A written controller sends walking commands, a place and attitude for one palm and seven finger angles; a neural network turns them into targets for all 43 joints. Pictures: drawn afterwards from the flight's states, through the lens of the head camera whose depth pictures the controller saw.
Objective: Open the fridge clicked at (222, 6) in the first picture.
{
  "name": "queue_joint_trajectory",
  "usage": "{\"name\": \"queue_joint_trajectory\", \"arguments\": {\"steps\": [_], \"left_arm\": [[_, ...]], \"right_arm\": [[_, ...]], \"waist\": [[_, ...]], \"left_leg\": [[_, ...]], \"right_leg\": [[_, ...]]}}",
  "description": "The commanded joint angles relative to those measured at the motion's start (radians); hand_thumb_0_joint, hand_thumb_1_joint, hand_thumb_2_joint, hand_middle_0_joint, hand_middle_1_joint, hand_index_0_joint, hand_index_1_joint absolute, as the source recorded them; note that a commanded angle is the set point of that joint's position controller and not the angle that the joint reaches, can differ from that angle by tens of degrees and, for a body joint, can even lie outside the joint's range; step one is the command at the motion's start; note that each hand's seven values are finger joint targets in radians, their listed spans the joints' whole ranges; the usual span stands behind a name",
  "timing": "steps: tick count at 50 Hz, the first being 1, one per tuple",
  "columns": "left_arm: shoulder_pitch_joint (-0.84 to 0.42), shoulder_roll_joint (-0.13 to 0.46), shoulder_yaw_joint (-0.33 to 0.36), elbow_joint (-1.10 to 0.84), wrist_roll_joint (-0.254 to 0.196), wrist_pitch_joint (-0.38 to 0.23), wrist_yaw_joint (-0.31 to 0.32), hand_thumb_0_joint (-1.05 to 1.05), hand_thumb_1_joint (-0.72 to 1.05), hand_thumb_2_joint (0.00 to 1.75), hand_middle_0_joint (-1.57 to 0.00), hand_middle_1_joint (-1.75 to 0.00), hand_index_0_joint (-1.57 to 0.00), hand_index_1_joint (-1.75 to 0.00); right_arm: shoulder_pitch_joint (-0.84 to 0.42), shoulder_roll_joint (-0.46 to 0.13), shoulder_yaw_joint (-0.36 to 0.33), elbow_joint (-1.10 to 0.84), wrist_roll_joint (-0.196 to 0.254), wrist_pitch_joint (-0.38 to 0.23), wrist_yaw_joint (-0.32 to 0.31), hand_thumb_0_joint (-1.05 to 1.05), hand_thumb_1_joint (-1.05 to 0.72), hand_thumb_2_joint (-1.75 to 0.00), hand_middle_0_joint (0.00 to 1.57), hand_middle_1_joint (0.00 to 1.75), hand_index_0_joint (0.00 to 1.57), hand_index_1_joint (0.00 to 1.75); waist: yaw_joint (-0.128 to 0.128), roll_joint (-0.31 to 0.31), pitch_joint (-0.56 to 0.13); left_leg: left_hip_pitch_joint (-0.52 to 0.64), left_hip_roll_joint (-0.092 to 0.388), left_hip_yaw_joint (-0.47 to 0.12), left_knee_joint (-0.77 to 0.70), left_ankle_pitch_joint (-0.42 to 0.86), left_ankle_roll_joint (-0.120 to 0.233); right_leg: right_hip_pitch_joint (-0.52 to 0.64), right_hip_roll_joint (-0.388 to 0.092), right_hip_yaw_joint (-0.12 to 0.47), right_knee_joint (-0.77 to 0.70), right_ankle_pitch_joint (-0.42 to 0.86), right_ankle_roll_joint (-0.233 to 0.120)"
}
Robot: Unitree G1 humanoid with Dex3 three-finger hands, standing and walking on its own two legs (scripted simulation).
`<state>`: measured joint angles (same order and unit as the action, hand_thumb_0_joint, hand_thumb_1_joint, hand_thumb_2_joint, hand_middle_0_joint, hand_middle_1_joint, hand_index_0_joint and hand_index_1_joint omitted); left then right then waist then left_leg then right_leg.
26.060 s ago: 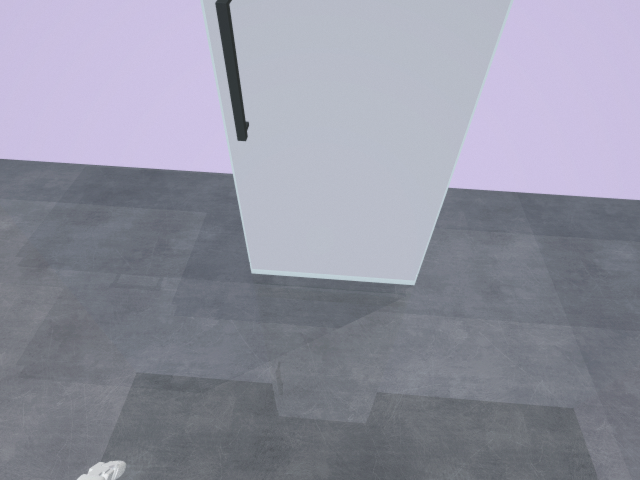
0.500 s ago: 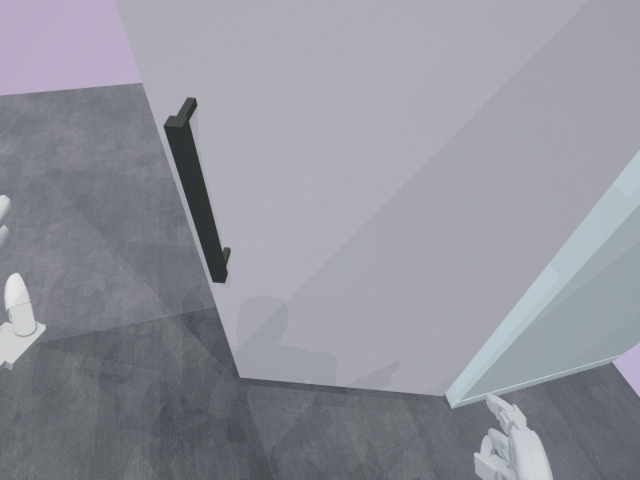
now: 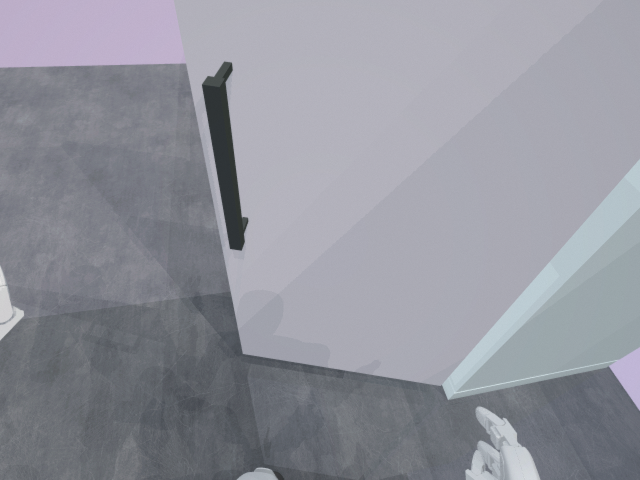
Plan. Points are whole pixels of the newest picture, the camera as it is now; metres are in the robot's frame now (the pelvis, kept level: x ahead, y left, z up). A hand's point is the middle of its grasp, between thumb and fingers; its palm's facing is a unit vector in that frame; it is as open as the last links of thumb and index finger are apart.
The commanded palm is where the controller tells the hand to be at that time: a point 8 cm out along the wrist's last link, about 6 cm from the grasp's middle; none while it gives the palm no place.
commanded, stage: step back with the hand held close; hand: left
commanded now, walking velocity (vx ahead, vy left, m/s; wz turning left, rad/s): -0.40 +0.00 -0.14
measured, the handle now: (232, 170) +0.51 +0.17 +0.09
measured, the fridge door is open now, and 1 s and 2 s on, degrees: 71 71 71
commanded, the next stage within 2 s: stop stepping back and stand still in 0.48 s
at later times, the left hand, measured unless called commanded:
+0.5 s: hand out of the picture +0.16 +0.30 +0.18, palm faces +0.36 -0.84 -0.39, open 7.4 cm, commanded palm +0.09 +0.33 +0.19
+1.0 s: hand out of the picture +0.08 +0.34 +0.18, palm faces +0.25 -0.82 -0.51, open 7.4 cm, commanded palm +0.04 +0.38 +0.19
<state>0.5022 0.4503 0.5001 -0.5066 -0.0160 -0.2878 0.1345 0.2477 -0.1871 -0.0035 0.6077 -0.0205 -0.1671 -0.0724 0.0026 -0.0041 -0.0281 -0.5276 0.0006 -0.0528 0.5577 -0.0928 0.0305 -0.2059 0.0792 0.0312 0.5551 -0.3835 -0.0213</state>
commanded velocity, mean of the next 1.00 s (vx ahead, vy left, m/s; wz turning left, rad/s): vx -0.15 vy -0.04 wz -0.03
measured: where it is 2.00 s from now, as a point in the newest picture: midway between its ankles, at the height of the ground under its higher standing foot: outside the picture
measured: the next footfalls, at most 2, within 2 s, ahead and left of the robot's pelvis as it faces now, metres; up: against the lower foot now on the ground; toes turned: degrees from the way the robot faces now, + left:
right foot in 0.56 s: -0.13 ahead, -0.07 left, +0.00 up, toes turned -8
left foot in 0.72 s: +0.01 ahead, +0.14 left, +0.00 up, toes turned -8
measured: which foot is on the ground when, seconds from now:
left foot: down 0.00-0.56, up 0.58-0.70, down 0.72-0.98, up 1.00-1.00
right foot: down 0.00-0.34, up 0.36-0.54, down 0.56-0.72, up 0.74-0.96, down 0.98-1.00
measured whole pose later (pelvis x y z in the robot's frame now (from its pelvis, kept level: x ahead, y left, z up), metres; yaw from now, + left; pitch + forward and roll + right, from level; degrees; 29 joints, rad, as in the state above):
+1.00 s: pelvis -0.14 +0.10 +0.02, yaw -9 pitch +1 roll +0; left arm 0.63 0.49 0.44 -0.57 -0.05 -0.16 0.13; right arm 0.30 -0.18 0.01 0.61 -0.03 -0.14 -0.06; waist 0.00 -0.05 -0.03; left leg -0.39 -0.05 0.07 0.44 -0.22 -0.02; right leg -0.14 0.06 -0.06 0.37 -0.36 -0.09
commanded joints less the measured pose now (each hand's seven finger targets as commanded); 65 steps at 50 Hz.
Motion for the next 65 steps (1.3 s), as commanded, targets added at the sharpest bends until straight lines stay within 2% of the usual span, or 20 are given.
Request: {"name": "queue_joint_trajectory", "arguments": {"steps": [1, 4, 10, 13, 15, 18, 23, 26, 28, 29, 32, 34, 35, 38, 46, 50, 56, 59, 61, 65], "left_arm": [[-0.069, 0.186, 0.059, -0.230, -0.030, -0.071, 0.006, 0.00, 0.90, 0.90, -0.20, -0.30, -0.20, -0.30], [-0.090, 0.183, 0.034, -0.231, -0.033, -0.027, 0.007, 0.00, 0.90, 0.90, -0.20, -0.30, -0.20, -0.30], [-0.026, 0.231, 0.083, -0.154, -0.048, -0.016, 0.011, 0.00, 0.90, 0.90, -0.20, -0.30, -0.20, -0.30], [-0.046, 0.230, 0.072, -0.140, -0.039, -0.013, 0.014, 0.00, 0.90, 0.90, -0.20, -0.30, -0.20, -0.30], [-0.081, 0.210, 0.048, -0.144, -0.040, -0.015, 0.005, 0.00, 0.90, 0.90, -0.20, -0.30, -0.20, -0.30], [-0.106, 0.204, 0.090, -0.157, -0.032, -0.045, -0.006, 0.00, 0.90, 0.90, -0.20, -0.30, -0.20, -0.30], [0.010, 0.133, 0.001, -0.258, -0.058, -0.018, -0.014, 0.00, 0.90, 0.90, -0.20, -0.30, -0.20, -0.30], [-0.045, 0.176, 0.019, -0.273, -0.057, -0.015, 0.001, 0.00, 0.90, 0.90, -0.20, -0.30, -0.20, -0.30], [-0.117, 0.241, 0.046, -0.298, -0.052, -0.017, 0.015, 0.00, 0.90, 0.90, -0.20, -0.30, -0.20, -0.30], [-0.191, 0.281, 0.082, -0.303, -0.038, -0.021, 0.030, 0.00, 0.90, 0.90, -0.20, -0.30, -0.20, -0.30], [-0.199, 0.154, -0.019, -0.118, -0.031, 0.053, 0.002, 0.00, 0.90, 0.90, -0.20, -0.30, -0.20, -0.30], [-0.157, 0.163, 0.011, -0.108, -0.026, 0.062, 0.007, 0.00, 0.90, 0.90, -0.20, -0.30, -0.20, -0.30], [-0.154, 0.169, 0.020, -0.181, -0.029, 0.044, 0.012, 0.00, 0.90, 0.90, -0.20, -0.30, -0.20, -0.30], [-0.087, 0.186, 0.050, -0.261, -0.048, 0.021, 0.005, 0.00, 0.90, 0.90, -0.20, -0.30, -0.20, -0.30], [0.097, 0.171, 0.045, -0.216, -0.029, 0.080, 0.019, 0.00, 0.90, 0.90, -0.20, -0.30, -0.20, -0.30], [-0.084, 0.226, 0.100, -0.170, -0.050, 0.082, 0.027, 0.00, 0.90, 0.90, -0.20, -0.30, -0.20, -0.30], [-0.186, 0.126, -0.038, -0.140, -0.012, 0.066, 0.035, 0.00, 0.90, 0.90, -0.20, -0.30, -0.20, -0.30], [-0.157, 0.172, 0.020, -0.248, -0.012, 0.028, 0.037, 0.00, 0.90, 0.90, -0.20, -0.30, -0.20, -0.30], [-0.137, 0.193, 0.057, -0.253, -0.006, 0.026, 0.034, 0.00, 0.90, 0.90, -0.20, -0.30, -0.20, -0.30], [0.003, 0.148, 0.064, -0.199, -0.011, 0.025, 0.031, 0.00, 0.90, 0.90, -0.20, -0.30, -0.20, -0.30]], "right_arm": [[-0.112, -0.120, -0.040, -0.105, -0.003, -0.028, -0.007, 0.00, -0.90, -0.90, 0.20, 0.30, 0.20, 0.30], [-0.133, -0.147, -0.066, -0.126, 0.026, -0.015, -0.025, 0.00, -0.90, -0.90, 0.20, 0.30, 0.20, 0.30], [-0.164, -0.133, -0.051, -0.139, 0.023, 0.024, -0.027, 0.00, -0.90, -0.90, 0.20, 0.30, 0.20, 0.30], [-0.148, -0.130, -0.041, -0.133, 0.014, 0.032, -0.030, 0.00, -0.90, -0.90, 0.20, 0.30, 0.20, 0.30], [-0.156, -0.158, -0.039, -0.154, 0.019, 0.031, -0.036, 0.00, -0.90, -0.90, 0.20, 0.30, 0.20, 0.30], [-0.162, -0.212, -0.066, -0.166, -0.007, -0.005, -0.038, 0.00, -0.90, -0.90, 0.20, 0.30, 0.20, 0.30], [-0.125, -0.137, -0.066, -0.148, 0.009, -0.035, 0.015, 0.00, -0.90, -0.90, 0.20, 0.30, 0.20, 0.30], [-0.094, -0.129, -0.063, -0.103, -0.005, -0.021, 0.016, 0.00, -0.90, -0.90, 0.20, 0.30, 0.20, 0.30], [-0.088, -0.110, -0.046, -0.089, -0.009, -0.007, 0.001, 0.00, -0.90, -0.90, 0.20, 0.30, 0.20, 0.30], [-0.119, -0.103, -0.025, -0.097, -0.031, -0.013, -0.007, 0.00, -0.90, -0.90, 0.20, 0.30, 0.20, 0.30], [-0.131, -0.131, -0.038, -0.094, 0.013, -0.008, -0.013, 0.00, -0.90, -0.90, 0.20, 0.30, 0.20, 0.30], [-0.117, -0.156, -0.023, -0.100, 0.017, -0.010, -0.031, 0.00, -0.90, -0.90, 0.20, 0.30, 0.20, 0.30], [-0.127, -0.171, -0.026, -0.124, 0.020, -0.030, -0.029, 0.00, -0.90, -0.90, 0.20, 0.30, 0.20, 0.30], [-0.105, -0.135, -0.031, -0.132, -0.002, -0.073, -0.003, 0.00, -0.90, -0.90, 0.20, 0.30, 0.20, 0.30], [-0.084, -0.144, -0.044, -0.136, -0.015, -0.019, 0.003, 0.00, -0.90, -0.90, 0.20, 0.30, 0.20, 0.30], [-0.076, -0.144, -0.043, -0.103, -0.015, 0.011, -0.006, 0.00, -0.90, -0.90, 0.20, 0.30, 0.20, 0.30], [-0.096, -0.151, -0.041, -0.081, 0.009, -0.017, -0.017, 0.00, -0.90, -0.90, 0.20, 0.30, 0.20, 0.30], [-0.116, -0.164, -0.038, -0.102, 0.012, -0.045, -0.015, 0.00, -0.90, -0.90, 0.20, 0.30, 0.20, 0.30], [-0.104, -0.135, -0.028, -0.107, -0.014, -0.050, -0.008, 0.00, -0.90, -0.90, 0.20, 0.30, 0.20, 0.30], [-0.085, -0.137, -0.033, -0.109, -0.002, -0.054, 0.009, 0.00, -0.90, -0.90, 0.20, 0.30, 0.20, 0.30]], "waist": [[0.006, 0.021, -0.200], [0.010, -0.060, -0.301], [0.003, -0.069, -0.041], [-0.010, -0.061, 0.033], [-0.001, 0.057, 0.043], [0.026, 0.359, -0.080], [0.051, 0.274, -0.243], [0.035, 0.154, -0.200], [0.007, -0.133, -0.118], [0.020, -0.123, -0.047], [-0.017, -0.164, 0.050], [-0.018, 0.151, 0.046], [0.013, 0.354, -0.024], [0.009, 0.252, -0.082], [0.015, 0.183, -0.084], [-0.012, -0.134, -0.022], [-0.025, 0.039, 0.094], [-0.003, 0.316, 0.067], [-0.008, 0.296, 0.106], [0.010, 0.202, -0.011]], "left_leg": [[0.433, 0.076, 0.033, -0.039, 0.204, -0.020], [0.563, 0.083, 0.068, -0.011, 0.330, -0.003], [0.439, 0.007, 0.056, 0.103, -0.137, -0.044], [0.407, 0.007, 0.036, 0.093, -0.083, -0.053], [0.364, 0.076, -0.042, -0.115, -0.001, -0.022], [-0.029, 0.336, -0.384, -0.594, -0.614, 0.049], [0.297, 0.198, -0.086, -0.480, -0.296, -0.039], [0.413, 0.129, 0.029, -0.253, -0.153, -0.096], [0.475, 0.032, 0.023, 0.239, -0.163, -0.097], [0.338, 0.015, 0.047, 0.364, -0.285, -0.099], [0.253, 0.046, 0.005, 0.304, -0.292, -0.060], [0.279, 0.066, -0.012, -0.147, -0.007, -0.030], [0.318, 0.187, -0.188, -0.249, 0.152, 0.000], [0.250, 0.284, -0.468, -0.510, -0.470, -0.027], [0.148, 0.085, -0.020, -0.410, -0.416, -0.113], [0.196, 0.043, 0.049, 0.307, -0.180, -0.056], [0.277, 0.052, 0.098, 0.007, -0.266, -0.007], [0.293, 0.257, -0.263, -0.297, -0.392, 0.077], [0.102, 0.322, -0.433, -0.489, -0.640, 0.113], [0.123, 0.183, -0.089, -0.303, -0.374, 0.034]], "right_leg": [[-0.138, -0.185, 0.145, -0.192, 0.557, -0.010], [-0.140, -0.122, 0.044, -0.113, 0.680, 0.092], [-0.402, -0.219, 0.154, -0.325, 0.126, -0.022], [-0.425, -0.227, 0.124, -0.277, 0.224, -0.057], [-0.335, -0.090, 0.049, -0.172, 0.200, 0.006], [0.142, 0.074, 0.005, 0.271, -0.066, 0.021], [0.043, 0.050, -0.090, 0.105, -0.172, -0.031], [-0.054, -0.069, -0.026, -0.283, -0.074, -0.065], [-0.369, -0.419, 0.277, -0.468, 0.060, -0.177], [-0.357, -0.474, 0.232, -0.401, 0.303, -0.193], [-0.309, -0.349, 0.056, -0.224, 0.203, -0.133], [-0.204, -0.187, -0.027, 0.021, 0.247, -0.030], [-0.178, -0.065, -0.062, 0.140, 0.070, 0.012], [-0.121, -0.005, 0.026, 0.315, -0.155, 0.011], [0.236, 0.012, -0.120, -0.200, -0.042, -0.035], [-0.179, -0.420, 0.256, -0.392, -0.155, -0.229], [-0.201, -0.281, 0.097, -0.177, -0.198, -0.126], [-0.229, -0.067, -0.068, 0.139, -0.132, 0.003], [-0.125, -0.056, -0.038, 0.317, -0.125, 0.001], [0.121, -0.063, -0.093, -0.083, 0.001, -0.002]]}}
